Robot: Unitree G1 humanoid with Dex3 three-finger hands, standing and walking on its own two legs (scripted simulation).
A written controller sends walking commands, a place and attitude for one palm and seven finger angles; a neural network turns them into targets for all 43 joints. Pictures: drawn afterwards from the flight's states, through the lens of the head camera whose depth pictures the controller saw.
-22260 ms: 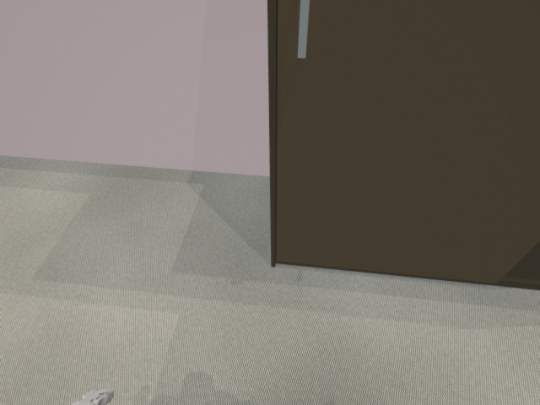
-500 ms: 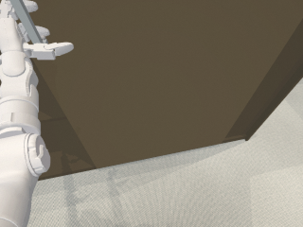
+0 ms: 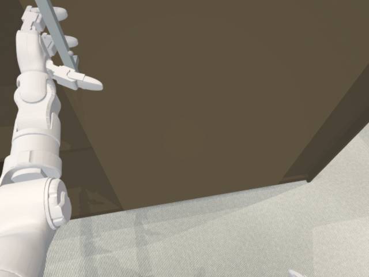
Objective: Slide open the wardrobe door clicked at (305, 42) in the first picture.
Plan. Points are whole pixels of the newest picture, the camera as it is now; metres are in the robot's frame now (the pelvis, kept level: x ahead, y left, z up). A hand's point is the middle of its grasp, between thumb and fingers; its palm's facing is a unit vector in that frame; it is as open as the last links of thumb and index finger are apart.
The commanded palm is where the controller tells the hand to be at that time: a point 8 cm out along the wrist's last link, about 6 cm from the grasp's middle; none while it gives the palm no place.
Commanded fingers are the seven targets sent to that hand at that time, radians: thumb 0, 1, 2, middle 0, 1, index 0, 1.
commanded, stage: slip the hand off the handle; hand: left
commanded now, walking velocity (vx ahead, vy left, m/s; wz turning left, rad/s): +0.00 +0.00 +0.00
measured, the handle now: (58, 27) +0.52 +0.24 +0.27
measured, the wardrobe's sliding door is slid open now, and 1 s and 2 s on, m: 0.65 0.64 0.64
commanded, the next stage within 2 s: draw the hand back to the body in 1.28 s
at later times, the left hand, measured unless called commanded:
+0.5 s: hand (36, 58) +0.47 +0.28 +0.23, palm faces +0.34 -0.93 -0.13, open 14.6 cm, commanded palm +0.42 +0.32 +0.23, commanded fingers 0.00 -0.55 0.20 -0.25 -1.15 -0.25 -1.15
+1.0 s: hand (19, 88) +0.37 +0.27 +0.24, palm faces +0.32 -0.94 -0.11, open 14.7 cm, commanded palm +0.33 +0.31 +0.23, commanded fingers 0.00 -0.55 0.20 -0.25 -1.15 -0.25 -1.15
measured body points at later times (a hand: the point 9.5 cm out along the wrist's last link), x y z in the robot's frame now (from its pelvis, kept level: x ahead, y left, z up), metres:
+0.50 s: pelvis +0.00 +0.00 +0.00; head +0.04 +0.01 +0.45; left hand +0.44 +0.33 +0.24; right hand +0.04 -0.27 -0.11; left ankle +0.01 +0.11 -0.74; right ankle +0.01 -0.12 -0.74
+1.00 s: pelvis +0.00 +0.00 +0.00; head +0.00 -0.01 +0.45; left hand +0.35 +0.32 +0.24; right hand +0.17 -0.23 -0.09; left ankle +0.01 +0.11 -0.74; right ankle +0.01 -0.12 -0.74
